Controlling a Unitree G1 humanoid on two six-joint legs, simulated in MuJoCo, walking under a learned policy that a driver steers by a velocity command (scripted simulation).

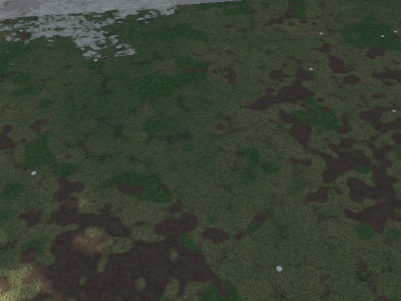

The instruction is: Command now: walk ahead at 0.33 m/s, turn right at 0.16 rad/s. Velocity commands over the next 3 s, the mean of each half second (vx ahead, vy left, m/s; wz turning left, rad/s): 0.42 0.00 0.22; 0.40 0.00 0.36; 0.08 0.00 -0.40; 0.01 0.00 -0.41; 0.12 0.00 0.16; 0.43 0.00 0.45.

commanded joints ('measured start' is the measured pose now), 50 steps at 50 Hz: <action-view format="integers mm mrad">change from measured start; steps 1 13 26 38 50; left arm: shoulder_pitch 314 219 128 -80 296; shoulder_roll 187 79 129 89 173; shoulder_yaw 39 2 7 1 7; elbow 46 79 -17 -119 11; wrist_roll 20 -2 -7 21 11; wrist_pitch -49 -115 -126 -56 -128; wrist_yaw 29 36 28 17 40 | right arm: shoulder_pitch -132 -233 36 51 37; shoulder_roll -3 -44 -246 -156 -121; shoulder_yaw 7 -9 -73 -47 -10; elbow -104 -101 -51 -39 -31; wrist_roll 6 -5 22 28 15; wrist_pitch -21 -13 -9 -45 -64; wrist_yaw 8 50 19 6 -32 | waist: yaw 184 74 -48 5 155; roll -208 -94 66 36 -26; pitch -68 135 -186 53 -197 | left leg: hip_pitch -464 -607 362 5 48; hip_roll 14 6 282 66 -9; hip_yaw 3 -92 -741 -400 -191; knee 298 489 -155 -266 447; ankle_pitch -221 175 -36 270 611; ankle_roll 58 5 370 221 49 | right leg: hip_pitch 477 183 -540 -538 202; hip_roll -306 -221 -45 -140 -181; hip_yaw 408 3 92 34 156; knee -271 -348 1021 415 14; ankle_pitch -223 494 -61 291 864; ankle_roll -92 -102 3 118 -80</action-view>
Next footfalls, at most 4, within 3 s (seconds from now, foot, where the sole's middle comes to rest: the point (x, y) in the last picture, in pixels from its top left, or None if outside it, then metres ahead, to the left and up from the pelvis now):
0.46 left None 0.34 0.11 -0.78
0.98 right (181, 257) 0.67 0.07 -0.78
1.54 left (133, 283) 0.58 0.23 -0.78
2.00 right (195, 293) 0.54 0.03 -0.78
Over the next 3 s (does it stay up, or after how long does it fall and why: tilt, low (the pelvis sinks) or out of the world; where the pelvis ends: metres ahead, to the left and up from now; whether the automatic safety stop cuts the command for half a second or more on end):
stays up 0.79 0.12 0.00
